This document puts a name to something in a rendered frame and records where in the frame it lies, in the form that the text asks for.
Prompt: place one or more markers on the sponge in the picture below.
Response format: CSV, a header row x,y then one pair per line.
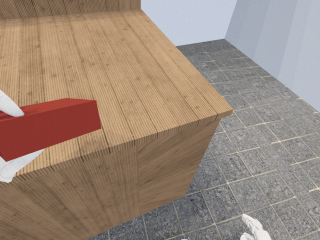
x,y
46,124

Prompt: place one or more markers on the robot left hand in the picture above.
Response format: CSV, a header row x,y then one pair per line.
x,y
8,169

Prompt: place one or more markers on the robot right hand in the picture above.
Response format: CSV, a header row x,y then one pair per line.
x,y
256,229

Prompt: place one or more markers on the table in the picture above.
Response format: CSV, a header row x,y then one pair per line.
x,y
157,112

